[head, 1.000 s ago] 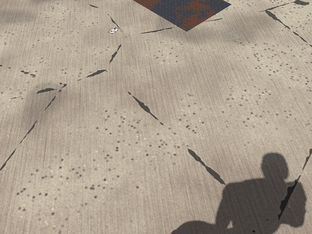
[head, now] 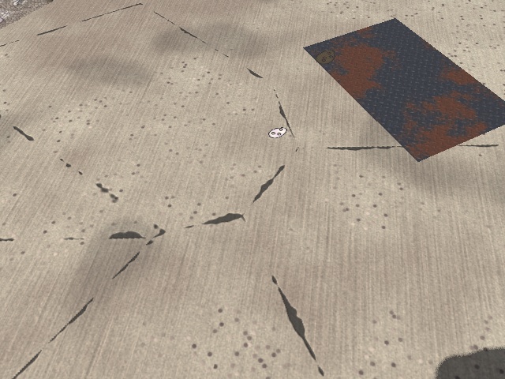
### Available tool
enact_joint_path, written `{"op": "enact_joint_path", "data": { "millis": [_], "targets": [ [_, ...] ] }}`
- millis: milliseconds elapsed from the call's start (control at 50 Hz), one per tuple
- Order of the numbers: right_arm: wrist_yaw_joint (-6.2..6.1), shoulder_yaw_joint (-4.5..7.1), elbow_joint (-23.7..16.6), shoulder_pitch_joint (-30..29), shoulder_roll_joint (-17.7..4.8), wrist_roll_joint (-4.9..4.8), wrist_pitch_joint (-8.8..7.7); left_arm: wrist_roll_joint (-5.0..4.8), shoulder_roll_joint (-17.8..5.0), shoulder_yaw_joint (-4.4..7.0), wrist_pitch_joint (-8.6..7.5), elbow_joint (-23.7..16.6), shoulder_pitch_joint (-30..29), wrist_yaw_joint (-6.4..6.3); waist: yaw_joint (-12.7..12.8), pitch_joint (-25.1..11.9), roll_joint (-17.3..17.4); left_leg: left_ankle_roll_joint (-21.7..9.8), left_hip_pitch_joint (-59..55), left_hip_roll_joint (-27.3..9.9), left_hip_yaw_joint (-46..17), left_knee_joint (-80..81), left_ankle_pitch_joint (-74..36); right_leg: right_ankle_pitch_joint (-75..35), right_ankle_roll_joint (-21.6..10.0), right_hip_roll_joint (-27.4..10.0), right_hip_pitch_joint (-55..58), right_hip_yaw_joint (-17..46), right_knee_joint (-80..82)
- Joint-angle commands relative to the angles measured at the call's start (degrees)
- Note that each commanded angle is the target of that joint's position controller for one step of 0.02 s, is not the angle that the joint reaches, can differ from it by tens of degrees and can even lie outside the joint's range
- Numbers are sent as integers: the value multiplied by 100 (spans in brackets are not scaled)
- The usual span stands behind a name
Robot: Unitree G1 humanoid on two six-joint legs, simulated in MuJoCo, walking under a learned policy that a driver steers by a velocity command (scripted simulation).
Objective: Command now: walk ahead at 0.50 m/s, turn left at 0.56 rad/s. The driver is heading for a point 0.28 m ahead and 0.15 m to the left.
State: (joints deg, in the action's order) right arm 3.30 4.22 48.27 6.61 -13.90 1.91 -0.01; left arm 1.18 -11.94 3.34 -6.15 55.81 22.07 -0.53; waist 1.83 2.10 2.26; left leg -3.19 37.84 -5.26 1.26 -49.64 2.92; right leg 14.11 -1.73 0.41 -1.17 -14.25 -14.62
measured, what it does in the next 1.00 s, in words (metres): walks ahead: left foot, then right foot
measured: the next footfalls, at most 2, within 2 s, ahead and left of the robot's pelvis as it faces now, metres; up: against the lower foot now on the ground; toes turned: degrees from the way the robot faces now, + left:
left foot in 0.18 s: +0.24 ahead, +0.11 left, +0.00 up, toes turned +12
right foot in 0.68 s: +0.34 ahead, -0.05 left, +0.00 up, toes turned +9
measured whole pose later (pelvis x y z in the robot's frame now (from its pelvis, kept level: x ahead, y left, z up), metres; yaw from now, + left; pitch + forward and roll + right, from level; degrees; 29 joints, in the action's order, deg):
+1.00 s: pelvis +0.26 +0.04 +0.00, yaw +11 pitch -2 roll +0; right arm -2.5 0.2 62.7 15.4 -10.8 0.4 -0.4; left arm 0.4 -10.0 0.5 -0.4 60.7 13.7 -2.2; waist 0.1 2.0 0.1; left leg -3.5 2.2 3.2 1.5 -18.8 14.9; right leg 10.5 -2.0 1.1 -9.4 -2.9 -21.6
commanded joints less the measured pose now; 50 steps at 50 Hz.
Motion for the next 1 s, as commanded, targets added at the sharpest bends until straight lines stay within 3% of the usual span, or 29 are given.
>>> {"op": "enact_joint_path", "data": {
  "millis": [20, 60, 100, 140, 160, 180, 200, 220, 240, 260, 280, 300, 340, 380, 480, 620, 640, 660, 680, 700, 720, 740, 780, 880, 1000],
  "targets": [
    [86, -84, -536, -634, -39, 10, -52, -2, -750, 127, -76, -305, -34, -38, -15, 312, -643, -74, -190, 44, 326, 778, -236, -2036, -590, -1579, -175, 404, 651],
    [104, -80, -652, -844, -105, 33, -54, 4, -829, 150, -13, -241, 154, -65, 43, 351, -641, -202, -241, 128, 475, 1088, 84, -2407, -554, -1680, 230, 263, 476],
    [88, -53, -701, -840, -175, 59, -52, 20, -926, 172, 76, -202, 224, -96, -3, 281, -706, -384, -499, 352, 655, 1321, 601, -3575, -490, -1720, 583, 64, 1],
    [28, 20, -592, -307, -309, 76, -62, 24, -1119, 218, 186, -189, 232, -110, -245, -88, -833, -619, -1228, 775, 843, 1479, 1200, -5211, -438, -1721, 792, -104, -1107],
    [-26, 84, -375, 386, -389, 108, -128, 9, -1146, 217, 253, -195, 222, -105, -523, -450, -739, -757, -2015, 1011, 817, 1834, 1119, -5359, -381, -1655, 611, -163, -2190],
    [-118, 194, -83, 1313, -625, 195, -206, -24, -1093, 188, 278, -278, 162, -91, -951, -1000, -422, -969, -3437, 784, 314, 2296, 613, -4181, -159, -1516, -283, -233, -3671],
    [-203, 350, -139, 1464, -1368, 240, -247, -176, -367, 12, 253, -695, 449, -1, -677, -1785, 947, -1729, -5626, -1232, -2305, 2133, -755, 514, 213, -728, -2795, -190, -5860],
    [-288, 364, -257, 1686, -1476, -3, -172, -143, -785, 111, 233, -837, 47, -10, -829, -2257, 495, -2126, -5713, -1902, -3781, 2731, -2744, 1965, 353, -74, -3455, 878, -6896],
    [-362, 306, -164, 1424, -1299, -75, -158, -184, -701, 87, 236, -887, -399, -21, -718, -1590, -40, -1939, -5204, -1671, -2408, 2628, -4066, 1318, 293, -437, -3678, 1313, -6805],
    [-372, 194, -135, 1089, -903, -132, -197, -196, -538, 11, 203, -826, -395, -30, -527, -1056, -78, -1663, -4499, -1396, -1794, 2700, -4256, 1020, 238, -573, -3539, 1379, -6269],
    [-377, 115, -138, 784, -652, -160, -224, -114, -557, 29, 248, -722, -366, -39, -307, -620, -214, -1325, -3879, -1058, -1351, 2885, -4007, 901, 206, -703, -3292, 1417, -5784],
    [-389, 37, -140, 567, -470, -202, -240, 20, -608, 53, 357, -667, -208, -37, -101, -475, -141, -1136, -3386, -850, -1060, 3060, -3893, 783, 212, -712, -2917, 1424, -5503],
    [-366, -24, -110, 537, -453, -178, -318, 79, -540, 61, 548, -564, 62, -4, 78, -590, -74, -1046, -3034, -691, -789, 3179, -4249, 628, 241, -582, -2418, 1383, -5169],
    [-356, -22, -30, 606, -589, -130, -379, 35, -427, 44, 621, -524, 76, 24, 147, -641, -25, -1009, -2955, -576, -544, 3247, -4452, 348, 266, -491, -2360, 1341, -4805],
    [-400, -125, 171, 836, -494, -114, -336, 29, -426, 12, 702, -581, -543, -10, -42, -524, 225, -750, -3111, -416, -345, 3287, -3860, -225, 264, -461, -2417, 1325, -3620],
    [-480, -233, 460, 965, -398, -49, -225, -29, -378, -57, 701, -447, -787, -175, -199, -278, 277, -851, -3113, -624, -702, 3036, -2902, 201, 78, -278, -1625, 1306, -2057],
    [-497, -251, 490, 899, -379, -76, -206, -30, -330, -78, 678, -386, -696, -197, -128, -228, 205, -791, -3059, -611, -766, 2939, -2582, 61, 28, -271, -1351, 1295, -1532],
    [-514, -258, 522, 835, -383, -116, -191, -14, -294, -111, 627, -314, -552, -214, 2, -200, 22, -603, -2865, -529, -797, 2847, -2031, -780, -10, -376, -828, 1402, -733],
    [-522, -288, 521, 952, -298, -119, -207, 24, -549, -74, 553, -211, -355, -242, -57, -346, -298, -372, -2602, -303, -796, 2729, -1202, -2035, -61, -814, -192, 1844, -568],
    [-514, -254, 622, 1503, -275, -112, -199, 46, -879, -35, 494, -205, -364, -234, -458, -373, -749, -245, -2398, 134, -599, 2726, 150, -3420, -268, -1333, 67, 2303, -821],
    [-533, -302, 856, 1776, -81, -138, -118, -75, -679, -85, 521, -169, -723, -180, -541, -363, -1134, -157, -2865, 355, -459, 3127, 1060, -3259, -539, -1450, -507, 2413, -831],
    [-556, -278, 944, 1595, -263, -108, -80, -64, -435, -133, 522, -221, -864, -115, -403, -85, -855, -149, -3023, 315, -550, 3241, 880, -2613, -406, -1186, -805, 2266, -697],
    [-546, -236, 936, 1158, -352, -146, -60, -61, -365, -161, 534, -79, -754, -131, -228, 7, -701, -171, -3198, 202, -628, 3241, 275, -1964, -179, -821, -857, 1996, -586],
    [-568, -304, 1188, 1161, -158, -151, -83, -83, -378, -167, 529, 193, -636, -180, -193, -49, -346, -97, -3201, 106, -627, 3361, 116, -1843, -179, -765, -549, 1953, -502],
    [-602, -358, 1434, 1192, -91, -148, -67, -71, -334, -202, 544, 444, -609, -185, -172, 27, -242, -77, -3191, 66, -612, 3379, 124, -1710, -191, -721, -555, 1929, -445]
  ]
}}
